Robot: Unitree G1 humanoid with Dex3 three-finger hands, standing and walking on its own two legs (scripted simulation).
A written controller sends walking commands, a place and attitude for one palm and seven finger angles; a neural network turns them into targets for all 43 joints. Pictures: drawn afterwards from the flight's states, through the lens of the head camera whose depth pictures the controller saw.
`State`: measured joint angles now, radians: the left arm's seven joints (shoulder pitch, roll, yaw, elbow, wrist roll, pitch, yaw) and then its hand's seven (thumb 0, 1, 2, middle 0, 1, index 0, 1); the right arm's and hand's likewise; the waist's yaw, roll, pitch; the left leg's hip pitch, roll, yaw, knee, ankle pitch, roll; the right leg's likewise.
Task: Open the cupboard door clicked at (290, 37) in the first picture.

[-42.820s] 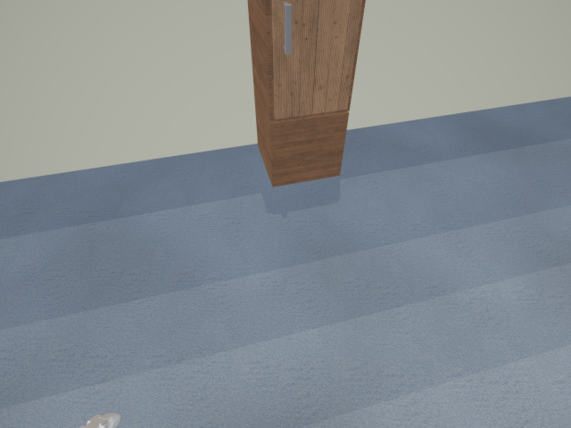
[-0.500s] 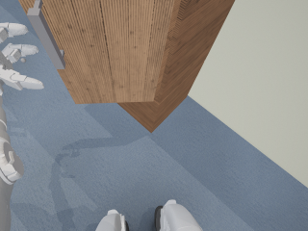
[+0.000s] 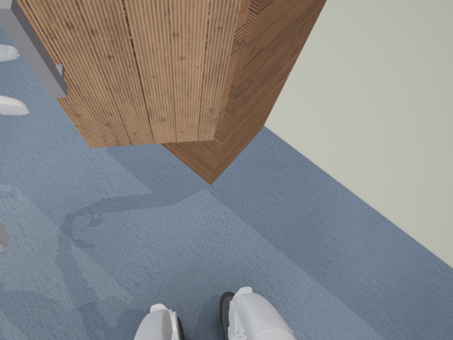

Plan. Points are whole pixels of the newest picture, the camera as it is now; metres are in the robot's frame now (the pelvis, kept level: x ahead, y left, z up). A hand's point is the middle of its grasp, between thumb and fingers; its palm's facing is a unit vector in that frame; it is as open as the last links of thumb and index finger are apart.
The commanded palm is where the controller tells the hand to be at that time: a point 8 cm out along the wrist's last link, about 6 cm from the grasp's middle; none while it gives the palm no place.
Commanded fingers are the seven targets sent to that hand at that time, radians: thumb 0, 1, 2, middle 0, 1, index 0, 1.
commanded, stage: move the hooked fingers beside the handle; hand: left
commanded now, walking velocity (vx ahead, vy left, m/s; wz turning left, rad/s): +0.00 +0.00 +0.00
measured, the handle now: (37, 45) +0.57 +0.23 +0.09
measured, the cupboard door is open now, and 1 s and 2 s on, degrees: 47 47 46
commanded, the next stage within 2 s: slide the fingers in behind the handle in 0.52 s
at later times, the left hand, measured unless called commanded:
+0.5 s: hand out of the picture +0.52 +0.27 +0.09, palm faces +0.02 -1.00 -0.01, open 14.0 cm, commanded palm +0.51 +0.32 +0.09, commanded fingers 0.00 -0.50 0.30 -0.30 -1.20 -0.30 -1.20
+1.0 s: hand (1, 71) +0.52 +0.27 +0.09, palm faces +0.05 -1.00 +0.00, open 14.3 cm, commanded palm +0.51 +0.29 +0.09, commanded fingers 0.00 -0.50 0.30 -0.30 -1.20 -0.30 -1.20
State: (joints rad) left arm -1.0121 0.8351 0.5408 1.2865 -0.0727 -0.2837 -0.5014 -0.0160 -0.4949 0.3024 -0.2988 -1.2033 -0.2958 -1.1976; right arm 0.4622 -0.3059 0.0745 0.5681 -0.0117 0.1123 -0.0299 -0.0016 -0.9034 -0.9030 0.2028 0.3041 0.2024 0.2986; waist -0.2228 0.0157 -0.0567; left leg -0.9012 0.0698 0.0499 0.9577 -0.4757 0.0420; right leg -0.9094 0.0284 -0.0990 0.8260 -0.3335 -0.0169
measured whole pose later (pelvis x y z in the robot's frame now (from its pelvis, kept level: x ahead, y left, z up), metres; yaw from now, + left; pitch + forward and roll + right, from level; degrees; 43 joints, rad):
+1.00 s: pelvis +0.00 +0.00 +0.00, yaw +1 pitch +23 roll -5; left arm -1.00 0.73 0.46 1.23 -0.11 -0.30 -0.40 -0.02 -0.50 0.30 -0.30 -1.20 -0.23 -1.18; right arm 0.46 -0.29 0.06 0.60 -0.02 0.11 -0.01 0.00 -0.90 -0.90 0.20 0.30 0.20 0.30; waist -0.20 0.02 -0.07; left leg -0.90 0.06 0.03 0.97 -0.48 0.04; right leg -0.89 0.02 -0.12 0.83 -0.34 -0.01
